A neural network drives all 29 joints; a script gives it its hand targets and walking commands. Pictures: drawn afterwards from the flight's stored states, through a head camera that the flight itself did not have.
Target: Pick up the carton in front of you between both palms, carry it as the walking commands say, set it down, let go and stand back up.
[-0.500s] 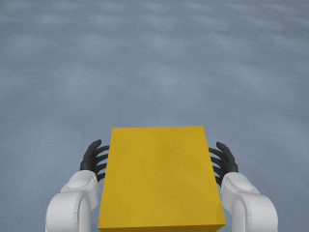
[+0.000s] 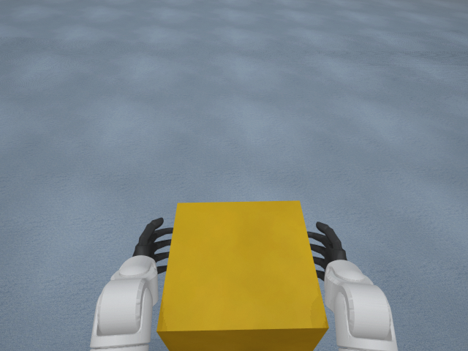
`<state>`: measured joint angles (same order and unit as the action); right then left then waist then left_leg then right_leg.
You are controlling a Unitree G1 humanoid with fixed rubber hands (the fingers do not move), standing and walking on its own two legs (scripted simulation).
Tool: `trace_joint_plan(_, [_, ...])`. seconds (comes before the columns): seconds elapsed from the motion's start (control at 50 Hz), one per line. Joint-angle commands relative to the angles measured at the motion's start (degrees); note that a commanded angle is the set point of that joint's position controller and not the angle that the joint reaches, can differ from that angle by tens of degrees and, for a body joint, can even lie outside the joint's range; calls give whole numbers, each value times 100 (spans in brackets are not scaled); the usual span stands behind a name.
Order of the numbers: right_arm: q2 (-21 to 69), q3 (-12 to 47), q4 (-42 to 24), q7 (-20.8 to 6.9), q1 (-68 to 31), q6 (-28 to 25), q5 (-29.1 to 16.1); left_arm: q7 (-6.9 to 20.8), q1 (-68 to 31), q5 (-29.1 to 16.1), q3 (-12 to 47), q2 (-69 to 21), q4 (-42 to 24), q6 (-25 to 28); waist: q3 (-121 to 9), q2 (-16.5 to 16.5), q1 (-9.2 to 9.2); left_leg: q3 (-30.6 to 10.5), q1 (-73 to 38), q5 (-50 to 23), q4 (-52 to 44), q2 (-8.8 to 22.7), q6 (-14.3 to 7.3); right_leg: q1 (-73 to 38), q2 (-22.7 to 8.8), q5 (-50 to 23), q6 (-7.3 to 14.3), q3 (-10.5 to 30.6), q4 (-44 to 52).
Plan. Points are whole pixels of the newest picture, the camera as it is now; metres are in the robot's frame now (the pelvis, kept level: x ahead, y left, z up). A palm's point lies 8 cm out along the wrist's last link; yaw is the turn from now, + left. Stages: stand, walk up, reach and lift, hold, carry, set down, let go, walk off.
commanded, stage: carry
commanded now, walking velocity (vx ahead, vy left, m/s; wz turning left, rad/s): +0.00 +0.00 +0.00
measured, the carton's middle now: (240, 290) +0.25 +0.00 -0.02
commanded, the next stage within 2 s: hold in 0.94 s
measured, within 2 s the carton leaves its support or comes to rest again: neither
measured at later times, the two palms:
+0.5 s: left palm (153, 259) +0.28 +0.15 +0.03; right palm (328, 263) +0.28 -0.15 +0.04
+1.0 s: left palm (158, 262) +0.27 +0.14 +0.04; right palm (334, 266) +0.27 -0.16 +0.03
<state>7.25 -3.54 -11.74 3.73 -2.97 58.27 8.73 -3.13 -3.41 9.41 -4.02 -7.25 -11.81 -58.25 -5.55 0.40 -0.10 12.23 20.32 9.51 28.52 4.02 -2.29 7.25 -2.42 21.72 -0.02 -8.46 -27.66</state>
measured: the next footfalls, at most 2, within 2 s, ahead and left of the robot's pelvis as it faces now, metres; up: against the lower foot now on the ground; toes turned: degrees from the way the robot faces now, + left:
none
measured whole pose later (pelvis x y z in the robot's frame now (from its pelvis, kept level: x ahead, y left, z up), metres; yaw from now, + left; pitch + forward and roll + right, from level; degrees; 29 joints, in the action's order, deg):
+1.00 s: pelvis -0.01 -0.01 +0.00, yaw -1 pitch -1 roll +1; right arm 7.9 -8.1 7.5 1.6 -10.5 41.1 13.0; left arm -1.8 -10.4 13.3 -8.8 -7.9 5.8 -41.9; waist -1.0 1.5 -0.7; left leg 8.3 18.5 6.7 27.1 3.0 -1.4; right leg 6.9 -1.4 19.0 1.3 -5.6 -28.8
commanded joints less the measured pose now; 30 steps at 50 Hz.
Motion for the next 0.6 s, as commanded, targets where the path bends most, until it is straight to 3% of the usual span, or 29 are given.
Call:
trace_joint_plan(0.0, [3996,2782,108,-964,-2294,-581,-1146,916,-2228,-1171,2878,-4048,161,561,-686,-30,4,-761,-1017,-764,-342,583,33,705,-630,-868,92,519,639])
trace_joint_plan(0.2, [4333,2333,1535,-1314,-2989,-1909,-815,1251,-2818,-813,2374,-4367,1646,1858,-983,-77,15,-778,-1100,-918,-297,604,37,626,-590,-850,138,528,507])
trace_joint_plan(0.28, [4728,2531,1718,-1445,-3268,-2275,-877,1366,-3070,-874,2534,-4753,1825,2230,-1131,-69,17,-791,-1134,-1104,-231,614,17,553,-584,-983,147,517,415])
trace_joint_plan(0.44, [5073,2842,1358,-1479,-3019,-1935,-1039,1411,-2862,-1044,2900,-5104,1432,1882,-1361,-74,11,-751,-1237,-1661,-49,640,-25,468,-589,-1447,110,487,206])
trace_joint_plan(0.58, [4990,2617,1471,-1483,-3012,-1805,-950,1428,-2880,-972,2702,-5002,1567,1762,-1103,-40,7,-717,-1072,-1450,-56,614,10,569,-616,-1434,105,500,284])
